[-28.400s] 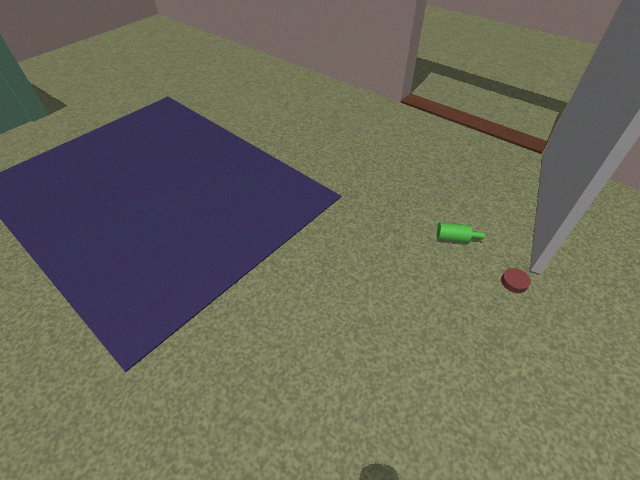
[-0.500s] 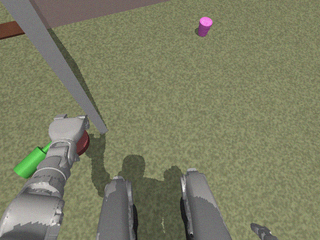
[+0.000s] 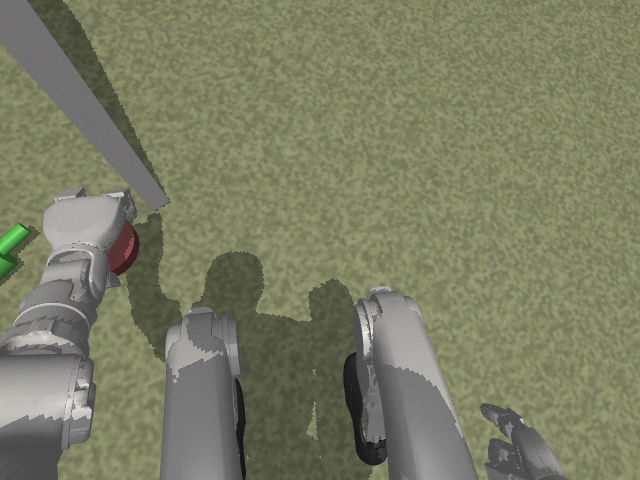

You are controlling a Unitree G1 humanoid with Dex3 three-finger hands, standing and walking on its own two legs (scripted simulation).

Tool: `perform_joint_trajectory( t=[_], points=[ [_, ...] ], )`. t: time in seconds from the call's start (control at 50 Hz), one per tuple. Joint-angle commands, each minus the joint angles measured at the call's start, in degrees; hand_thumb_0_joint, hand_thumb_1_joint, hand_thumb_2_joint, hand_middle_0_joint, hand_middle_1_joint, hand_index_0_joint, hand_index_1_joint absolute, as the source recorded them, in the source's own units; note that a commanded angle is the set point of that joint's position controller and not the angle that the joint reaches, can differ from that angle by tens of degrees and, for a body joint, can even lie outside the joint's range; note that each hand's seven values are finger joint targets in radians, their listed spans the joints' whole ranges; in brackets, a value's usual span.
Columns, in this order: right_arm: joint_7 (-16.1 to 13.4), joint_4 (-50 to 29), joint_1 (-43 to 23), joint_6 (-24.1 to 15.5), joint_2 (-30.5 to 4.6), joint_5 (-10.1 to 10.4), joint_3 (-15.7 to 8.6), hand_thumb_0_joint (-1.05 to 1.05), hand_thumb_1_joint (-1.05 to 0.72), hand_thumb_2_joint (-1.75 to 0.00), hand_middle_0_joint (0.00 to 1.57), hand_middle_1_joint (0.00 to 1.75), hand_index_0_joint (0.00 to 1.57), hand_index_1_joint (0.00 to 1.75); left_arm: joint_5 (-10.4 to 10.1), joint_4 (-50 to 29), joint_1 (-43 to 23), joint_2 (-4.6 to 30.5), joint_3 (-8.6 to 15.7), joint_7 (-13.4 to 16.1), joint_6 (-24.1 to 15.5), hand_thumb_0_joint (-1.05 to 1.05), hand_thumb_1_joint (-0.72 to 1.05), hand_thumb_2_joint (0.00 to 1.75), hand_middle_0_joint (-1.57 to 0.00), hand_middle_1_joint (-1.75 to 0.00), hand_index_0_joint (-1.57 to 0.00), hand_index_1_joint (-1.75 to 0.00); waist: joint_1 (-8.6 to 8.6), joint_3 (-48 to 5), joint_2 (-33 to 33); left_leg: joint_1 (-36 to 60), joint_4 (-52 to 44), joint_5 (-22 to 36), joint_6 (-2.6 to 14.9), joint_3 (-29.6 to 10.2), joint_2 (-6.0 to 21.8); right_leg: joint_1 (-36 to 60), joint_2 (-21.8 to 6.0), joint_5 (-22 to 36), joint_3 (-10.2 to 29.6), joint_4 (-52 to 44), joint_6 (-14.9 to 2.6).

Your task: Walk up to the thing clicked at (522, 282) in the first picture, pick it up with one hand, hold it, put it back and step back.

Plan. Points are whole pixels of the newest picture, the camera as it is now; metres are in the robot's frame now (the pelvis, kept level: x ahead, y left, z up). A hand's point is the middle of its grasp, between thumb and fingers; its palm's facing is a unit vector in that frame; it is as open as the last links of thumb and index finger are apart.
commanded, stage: crouch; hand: left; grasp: from above
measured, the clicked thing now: (99, 244) +0.43 +0.28 -0.19
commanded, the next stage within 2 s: lower in 0.56 s
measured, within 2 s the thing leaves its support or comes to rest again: neither
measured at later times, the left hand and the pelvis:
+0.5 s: hand (118, 253) +0.42 +0.27 -0.24, palm faces -0.44 -0.04 -0.90, open 11.2 cm; pelvis -0.01 +0.00 -0.07, yaw -2 degrees
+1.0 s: hand (130, 257) +0.43 +0.27 -0.30, palm faces -0.47 -0.09 -0.88, open 11.2 cm; pelvis +0.00 +0.00 -0.10, yaw -4 degrees
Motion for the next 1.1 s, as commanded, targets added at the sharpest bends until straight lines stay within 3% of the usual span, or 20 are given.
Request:
perform_joint_trajectory(
  t=[0.0, 0.04, 0.06, 0.14, 0.32, 0.48, 0.52, 0.6, 0.66, 0.78, 0.82, 0.84, 0.86, 0.88, 0.9, 0.92, 0.94, 1.0, 1.06, 1.08],
  points=[
    [0.0, -1.1, 12.1, -0.6, -11.8, -0.4, -3.8, 0.0, -0.9, -0.9, 0.2, 0.3, 0.2, 0.3, -0.4, -6.0, -14.1, 14.9, 3.5, 1.5, -1.0, 0.0, 0.48, 1.07, -0.81, -1.02, -0.84, -0.99, -0.64, -37.9, 8.7, 26.7, -10.1, 14.3, 2.74, 5.0, -1.2, 19.1, 1.2, 15.3, -5.0, -10.7, -4.18],
    [0.3, -0.8, 11.9, -0.4, -11.7, -0.5, -3.7, 0.0, -0.9, -0.9, 0.2, 0.3, 0.2, 0.3, -0.2, -5.8, -15.9, 15.1, 2.8, 1.0, -1.7, 0.0, 0.46, 1.07, -0.8, -1.03, -0.83, -1.0, -0.91, -36.9, 8.3, 24.1, -8.5, 12.8, 3.07, 5.5, -1.2, 18.8, 1.5, 14.5, -4.8, -10.1, -4.04],
    [0.4, -0.5, 11.9, -0.2, -11.6, -0.6, -3.5, 0.0, -0.9, -0.9, 0.2, 0.3, 0.2, 0.3, 0.0, -5.2, -16.0, 17.2, 4.2, 1.1, -2.1, 0.0, 0.47, 1.05, -0.8, -1.03, -0.83, -1.0, -0.9, -36.8, 7.6, 22.9, -7.8, 12.1, 3.25, 5.5, -1.1, 18.6, 1.8, 14.0, -4.9, -9.8, -3.96],
    [0.9, -0.6, 11.1, -0.2, -12.0, -0.9, -3.3, 0.0, -0.9, -0.9, 0.2, 0.3, 0.2, 0.3, 0.5, -3.5, -17.6, 16.4, 3.1, 1.1, -3.5, 0.0, 0.46, 0.99, -0.78, -1.02, -0.82, -0.98, -0.84, -35.4, 8.9, 20.7, -6.1, 9.7, 3.17, 5.7, -1.3, 15.9, 2.0, 11.2, -5.0, -7.9, -4.18],
    [1.2, 0.6, 10.1, -0.6, -13.3, -1.5, -2.7, 0.0, -0.9, -0.9, 0.2, 0.3, 0.2, 0.3, 2.6, -0.5, -22.9, 19.8, 4.3, 4.1, -4.9, 0.0, 0.41, 0.97, -0.74, -0.99, -0.78, -0.96, -1.64, -33.9, 12.2, 19.6, -4.0, 4.0, 2.74, 4.8, -1.3, 7.3, 2.3, 5.4, -6.7, -3.3, -4.87],
    [1.5, 1.4, 10.0, -1.1, -13.6, -2.1, -1.8, 0.0, -0.9, -0.9, 0.2, 0.3, 0.2, 0.3, 3.3, 3.9, -23.3, 20.5, 4.5, 5.4, -4.0, 0.0, 0.33, 0.95, -0.7, -0.97, -0.73, -0.94, -2.24, -32.3, 12.1, 17.0, -1.5, 4.0, 2.99, 4.8, -1.5, 4.7, 2.3, 5.9, -7.2, -0.9, -4.7],
    [1.6, 1.5, 10.1, -1.3, -13.4, -2.2, -1.6, 0.0, -0.9, -0.9, 0.2, 0.3, 0.2, 0.3, 3.0, 4.6, -23.8, 19.5, 3.5, 5.0, -3.8, 0.0, 0.31, 0.93, -0.68, -0.97, -0.71, -0.94, -2.79, -31.7, 12.4, 16.0, -0.8, 4.3, 3.1, 5.1, -1.6, 5.2, 2.4, 6.2, -7.0, -0.7, -4.69],
    [1.8, 1.8, 10.9, -1.2, -13.7, -2.4, -1.3, 0.0, -0.9, -0.9, 0.2, 0.3, 0.2, 0.3, 2.2, 3.5, -22.8, 21.0, 4.8, 4.9, -3.7, 0.0, 0.31, 0.95, -0.7, -0.95, -0.72, -0.93, -2.05, -34.6, 12.3, 15.9, 0.3, 7.1, 3.09, 5.2, -1.7, 7.5, 2.5, 8.8, -7.1, 0.3, -4.47],
    [2.0, 2.2, 10.7, -1.2, -13.7, -2.2, -1.5, 0.0, -0.9, -0.9, 0.2, 0.3, 0.2, 0.3, 2.1, 4.0, -22.4, 19.7, 4.0, 4.4, -3.8, 0.0, 0.33, 0.96, -0.72, -0.96, -0.74, -0.94, -2.3, -34.3, 12.7, 17.3, 0.8, 8.3, 2.76, 4.6, -1.5, 5.7, 2.6, 10.0, -7.5, 1.6, -4.63],
    [2.5, 1.6, 11.1, -1.0, -14.6, -2.8, -0.7, 0.0, -0.91, -0.9, 0.2, 0.3, 0.2, 0.3, 3.3, 6.9, -22.2, 22.2, 6.0, 4.9, -5.7, 0.0, 0.37, 0.96, -0.76, -0.95, -0.78, -0.93, -3.82, -31.4, 11.1, 14.4, 3.6, 11.5, 2.87, 4.3, -1.5, 6.2, 2.7, 13.1, -8.1, 3.4, -4.32],
    [2.9, 2.0, 11.4, -1.0, -14.4, -3.4, -0.1, 0.0, -0.9, -0.9, 0.2, 0.3, 0.2, 0.3, 3.5, 8.2, -22.0, 20.1, 4.7, 5.2, -6.4, 0.0, 0.39, 0.95, -0.76, -0.95, -0.78, -0.93, -4.38, -31.1, 11.8, 13.8, 4.2, 11.2, 2.94, 4.3, -1.7, 6.2, 2.8, 13.0, -8.3, 3.9, -4.07],
    [3.0, 1.6, 10.9, -1.1, -14.6, -3.9, -0.1, 0.0, -0.91, -0.9, 0.2, 0.3, 0.2, 0.3, 3.9, 7.6, -23.1, 22.5, 5.9, 5.6, -6.9, 0.0, 0.4, 0.95, -0.77, -0.97, -0.8, -0.94, -4.53, -31.6, 11.4, 13.4, 4.8, 10.9, 3.02, 4.4, -1.6, 7.1, 3.1, 13.3, -8.2, 3.7, -4.07],
    [3.1, 2.3, 11.2, -1.1, -14.5, -3.9, 0.2, 0.0, -0.9, -0.9, 0.2, 0.3, 0.2, 0.3, 4.2, 9.1, -22.1, 21.8, 5.5, 6.0, -7.1, 0.0, 0.39, 0.95, -0.77, -0.96, -0.79, -0.94, -4.04, -30.9, 11.4, 13.2, 4.7, 9.7, 2.95, 4.5, -1.7, 6.4, 3.1, 11.8, -8.3, 3.7, -4.1],
    [3.2, 1.8, 11.2, -1.1, -15.1, -4.3, 0.1, 0.0, -0.9, -0.9, 0.2, 0.3, 0.2, 0.3, 4.5, 7.6, -22.9, 24.3, 7.4, 6.5, -7.5, 0.0, 0.41, 0.96, -0.77, -0.98, -0.8, -0.95, -4.38, -31.9, 12.3, 13.6, 5.3, 10.8, 2.99, 4.5, -1.6, 7.4, 3.1, 13.0, -8.4, 4.1, -3.86],
    [3.6, 2.4, 11.2, -1.3, -14.6, -4.7, 0.8, 0.0, -0.91, -0.9, 0.2, 0.3, 0.2, 0.3, 4.6, 9.5, -23.4, 23.4, 6.0, 6.9, -7.6, 0.0, 0.43, 0.96, -0.78, -0.99, -0.81, -0.96, -4.71, -30.7, 12.9, 13.0, 5.6, 9.4, 2.9, 4.6, -1.6, 6.4, 3.1, 11.7, -8.5, 4.6, -3.98],
    [3.6, 2.0, 11.3, -1.3, -15.6, -5.3, 0.5, 0.0, -0.9, -0.9, 0.2, 0.3, 0.2, 0.3, 4.8, 8.2, -24.0, 26.0, 8.5, 7.7, -7.9, 0.0, 0.44, 0.97, -0.78, -1.0, -0.81, -0.97, -5.17, -31.3, 12.7, 14.1, 5.7, 9.9, 2.94, 4.1, -1.5, 6.1, 3.1, 12.1, -9.1, 4.9, -3.8],
    [3.7, 2.1, 10.5, -1.4, -15.6, -5.1, 0.6, 0.0, -0.9, -0.9, 0.2, 0.3, 0.2, 0.3, 5.5, 8.4, -23.3, 26.5, 8.3, 8.2, -8.2, 0.0, 0.44, 0.97, -0.78, -1.0, -0.81, -0.97, -4.26, -31.2, 14.4, 14.2, 5.7, 9.0, 2.73, 4.2, -1.5, 5.2, 3.2, 11.0, -9.1, 5.4, -4.02],
    [4.2, 2.5, 9.5, -1.6, -15.6, -6.3, 1.1, 0.0, -0.9, -0.9, 0.2, 0.3, 0.2, 0.3, 6.1, 10.8, -23.7, 24.3, 7.1, 9.8, -8.2, 0.0, 0.47, 0.96, -0.78, -1.02, -0.82, -0.98, -5.85, -30.1, 16.0, 15.1, 6.0, 7.9, 2.61, 3.9, -1.5, 2.9, 3.3, 10.0, -10.0, 6.2, -3.55],
    [4.5, 2.5, 8.1, -2.3, -16.1, -6.7, 1.8, 0.0, -0.9, -0.9, 0.2, 0.3, 0.2, 0.3, 6.4, 12.2, -25.2, 25.9, 7.1, 11.5, -7.8, 0.0, 0.44, 0.96, -0.77, -1.02, -0.8, -0.98, -6.41, -27.5, 15.3, 12.1, 7.0, 4.5, 2.88, 3.8, -1.6, 1.5, 3.4, 7.6, -10.0, 6.2, -3.59],
    [4.6, 2.4, 8.3, -2.2, -16.6, -6.7, 1.7, 0.0, -0.89, -0.89, 0.2, 0.3, 0.2, 0.3, 6.3, 10.4, -23.9, 27.6, 8.6, 12.0, -7.8, 0.0, 0.42, 0.98, -0.76, -0.96, -0.79, -0.93, -5.5, -28.4, 16.9, 12.7, 6.5, 5.7, 2.89, 3.8, -1.5, 2.5, 3.3, 8.5, -10.1, 6.3, -3.34]
  ],
)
